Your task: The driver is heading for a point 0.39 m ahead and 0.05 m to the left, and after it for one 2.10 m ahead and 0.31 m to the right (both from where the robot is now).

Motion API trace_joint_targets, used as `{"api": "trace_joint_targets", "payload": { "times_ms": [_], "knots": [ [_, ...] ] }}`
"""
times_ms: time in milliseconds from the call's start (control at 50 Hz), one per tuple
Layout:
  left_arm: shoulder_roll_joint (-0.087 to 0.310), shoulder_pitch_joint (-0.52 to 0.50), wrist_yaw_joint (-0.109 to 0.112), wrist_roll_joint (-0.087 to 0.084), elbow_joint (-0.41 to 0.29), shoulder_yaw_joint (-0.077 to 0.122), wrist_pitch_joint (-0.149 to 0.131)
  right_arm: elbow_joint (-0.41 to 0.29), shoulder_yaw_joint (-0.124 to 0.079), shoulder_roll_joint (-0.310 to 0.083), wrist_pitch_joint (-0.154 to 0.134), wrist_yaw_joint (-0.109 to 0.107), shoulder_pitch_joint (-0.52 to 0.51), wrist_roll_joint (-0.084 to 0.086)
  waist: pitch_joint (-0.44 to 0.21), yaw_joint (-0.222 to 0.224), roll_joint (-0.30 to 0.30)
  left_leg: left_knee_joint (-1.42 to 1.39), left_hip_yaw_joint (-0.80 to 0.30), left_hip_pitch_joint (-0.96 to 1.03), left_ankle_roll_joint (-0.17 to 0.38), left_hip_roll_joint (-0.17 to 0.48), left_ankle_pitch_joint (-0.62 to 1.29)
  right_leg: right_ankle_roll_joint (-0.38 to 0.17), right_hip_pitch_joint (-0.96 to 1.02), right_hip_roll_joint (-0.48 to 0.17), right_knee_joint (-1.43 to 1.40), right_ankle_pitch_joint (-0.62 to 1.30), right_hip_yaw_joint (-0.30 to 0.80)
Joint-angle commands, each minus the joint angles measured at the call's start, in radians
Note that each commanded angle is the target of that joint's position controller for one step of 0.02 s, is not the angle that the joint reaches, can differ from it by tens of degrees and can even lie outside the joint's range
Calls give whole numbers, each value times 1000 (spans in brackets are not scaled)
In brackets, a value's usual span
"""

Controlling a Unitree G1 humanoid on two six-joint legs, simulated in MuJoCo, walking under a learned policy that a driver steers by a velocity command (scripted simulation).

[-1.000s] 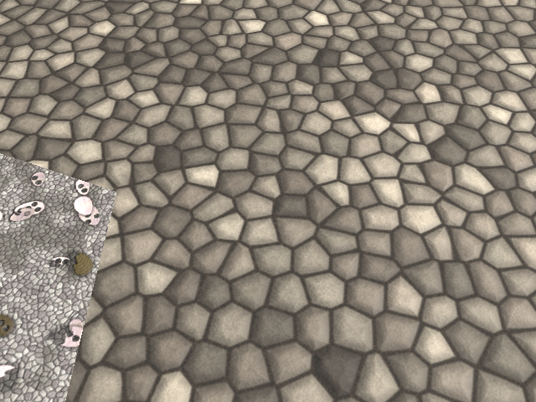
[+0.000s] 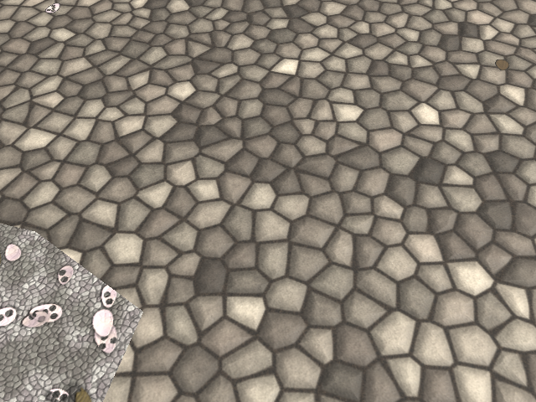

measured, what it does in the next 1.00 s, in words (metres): walks ahead: left foot, then right foot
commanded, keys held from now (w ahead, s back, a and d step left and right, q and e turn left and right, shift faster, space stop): w+q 0.28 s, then e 0.72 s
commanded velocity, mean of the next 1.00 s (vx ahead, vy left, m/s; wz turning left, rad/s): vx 0.25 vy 0.00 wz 0.00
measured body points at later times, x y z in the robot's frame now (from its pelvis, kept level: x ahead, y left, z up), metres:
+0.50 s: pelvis +0.24 +0.06 +0.00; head +0.27 +0.09 +0.45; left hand +0.29 +0.33 -0.14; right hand +0.33 -0.19 -0.13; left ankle +0.20 +0.10 -0.74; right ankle +0.38 -0.07 -0.68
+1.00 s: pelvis +0.34 +0.06 +0.00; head +0.38 +0.05 +0.44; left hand +0.42 +0.35 -0.12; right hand +0.46 -0.20 -0.14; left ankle +0.37 +0.23 -0.69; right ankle +0.40 +0.00 -0.74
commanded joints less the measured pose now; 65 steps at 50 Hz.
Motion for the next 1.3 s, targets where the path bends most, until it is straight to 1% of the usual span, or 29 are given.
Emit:
{"api": "trace_joint_targets", "payload": {
  "times_ms": [20,100,160,180,200,220,240,260,300,340,400,480,580,660,680,700,720,740,780,800,880,980,1040,1120,1200,1220,1240,1260,1300],
  "knots": [
    [133,10,7,0,-47,22,-12,-94,15,-6,-9,13,-116,-2,63,-1,-108,-131,60,19,15,-11,30,-85,-24,-281,-105,422,71],
    [164,42,18,4,-32,30,14,-118,9,-31,-9,12,-136,-10,48,-10,-124,-219,118,93,73,-73,-110,-72,97,-303,21,734,7],
    [210,29,17,2,-40,42,44,-62,-19,-78,-19,-6,84,-13,-87,-101,-136,-296,142,359,140,-181,-216,-60,93,-301,401,964,-24],
    [207,11,12,0,-60,41,49,-12,-43,-130,-27,-21,246,-24,-176,-177,-75,-374,53,601,181,-152,-207,-25,-65,-280,663,761,-34],
    [95,30,-2,-11,-125,17,45,-16,-72,-245,-29,-36,276,-29,-263,-137,129,-410,-392,900,286,149,-285,29,-467,-161,1007,-4,-21],
    [149,-55,-15,-7,-188,31,33,-43,-79,-293,-16,-40,290,1,-318,-144,113,-572,-804,965,373,271,-242,59,-684,-6,1194,-306,185],
    [159,-167,-19,-5,-213,32,24,-25,-71,-263,-8,-48,262,11,-173,-140,0,-592,-624,884,334,236,-178,47,-784,-76,1175,-192,268],
    [143,-160,-20,-13,-211,23,12,-23,-58,-212,-12,-52,212,21,-76,-99,-23,-602,-501,743,296,202,-70,41,-751,-112,1085,-98,268],
    [134,-90,-15,11,-172,24,31,-38,-33,-132,-31,-59,116,29,-24,-9,-59,-614,-316,569,224,104,222,53,-605,-151,950,-55,271],
    [112,-26,-19,22,-143,20,68,-32,-15,-101,-61,-55,119,30,-56,22,-44,-595,-205,513,200,78,552,66,-502,-141,904,-56,254],
    [95,-39,-26,9,-132,14,86,7,-9,-119,-77,-54,182,23,-58,18,-3,-603,-98,513,137,51,730,63,-492,-115,805,33,232],
    [98,-147,-27,-6,-150,6,91,20,8,-107,-70,-66,192,15,-29,-22,37,-615,-5,564,60,36,706,37,-518,-80,625,161,241],
    [102,-212,-23,5,-172,-3,87,42,13,-114,-57,-99,212,17,-28,-54,45,-547,40,688,61,85,750,3,-498,-35,449,173,197],
    [124,-88,-16,10,-148,10,80,36,-2,-151,-36,-118,179,19,-57,-7,51,-304,37,724,67,112,896,-60,-390,33,344,15,162],
    [129,-13,-12,11,-133,16,72,27,-8,-162,-32,-118,153,20,-80,41,28,-158,56,688,53,91,813,-86,-303,31,239,101,182],
    [192,76,-7,15,-126,36,62,-5,-12,-173,-35,-116,117,26,-137,100,-54,119,100,532,12,13,519,-154,-128,-85,182,532,342],
    [290,48,0,0,-131,57,65,-48,5,-68,-31,-100,162,19,-158,5,-265,411,112,213,-34,-219,-529,-301,52,-339,218,1266,680],
    [293,48,-8,-38,-135,60,74,-31,19,-46,-15,-91,244,3,-289,-7,-225,502,-88,193,-40,-185,-583,-402,51,-402,161,1124,791],
    [190,-107,-5,-23,-183,42,104,-39,5,-107,-4,-90,138,6,-66,-22,-50,469,-98,115,-56,-111,-465,-343,-170,-300,81,642,661],
    [161,-143,-3,-19,-195,32,113,-53,0,-121,-2,-89,102,2,-31,-36,-25,396,-91,110,-67,-92,-419,-293,-215,-243,52,523,619],
    [205,-123,-5,-10,-198,47,111,-65,11,-79,31,-84,132,5,-98,-44,-87,239,-68,171,-105,-105,-347,-226,-225,-152,53,484,546],
    [234,-116,-6,-5,-221,61,130,-106,10,-99,45,-93,54,12,-105,-3,-150,82,-87,139,-124,-99,-335,-189,-200,-134,18,132,637],
    [242,-123,-8,0,-235,67,141,-126,11,-103,40,-95,25,17,-89,12,-161,6,-99,150,-119,-106,-340,-181,-203,-132,10,22,698],
    [249,-151,-16,6,-253,73,148,-140,15,-112,20,-100,49,29,-98,7,-176,-115,-104,236,-92,-137,-374,-170,-203,-131,38,106,764],
    [238,-224,-22,-13,-273,72,157,-120,15,-122,-4,-113,194,33,-94,-72,-161,-503,-99,496,-41,-153,-253,-79,-308,-66,96,75,777],
    [187,-202,-19,-22,-284,59,154,-127,0,-196,-8,-123,185,19,-78,-46,-28,-648,-254,564,-4,0,-311,-14,-406,23,209,-126,690],
    [145,-174,-14,-30,-305,51,146,-168,-18,-295,-2,-122,114,6,-66,-16,185,-716,-553,588,99,269,-314,36,-569,195,449,-265,440],
    [236,-184,-8,12,-287,71,143,-173,-17,-273,4,-114,80,-8,-36,-16,109,-672,-527,449,176,312,-143,49,-557,127,665,-299,390],
    [237,-144,-21,13,-255,77,151,-194,14,-160,1,-103,11,5,-15,34,37,-616,-322,398,141,186,38,53,-500,93,838,-198,384]
  ]
}}
Velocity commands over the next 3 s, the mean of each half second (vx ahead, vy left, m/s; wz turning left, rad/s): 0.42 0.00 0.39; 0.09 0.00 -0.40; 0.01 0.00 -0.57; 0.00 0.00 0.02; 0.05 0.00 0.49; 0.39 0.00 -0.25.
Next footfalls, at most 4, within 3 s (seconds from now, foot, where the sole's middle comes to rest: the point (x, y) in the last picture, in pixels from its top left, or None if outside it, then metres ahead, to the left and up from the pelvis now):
0.18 left None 0.24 0.10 -0.78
0.70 right None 0.44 0.01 -0.78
1.22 left None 0.41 0.20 -0.78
1.68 right None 0.32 0.00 -0.78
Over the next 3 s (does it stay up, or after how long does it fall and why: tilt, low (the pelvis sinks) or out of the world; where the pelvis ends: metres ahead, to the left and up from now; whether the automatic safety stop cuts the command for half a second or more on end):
stays up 0.49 0.06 0.00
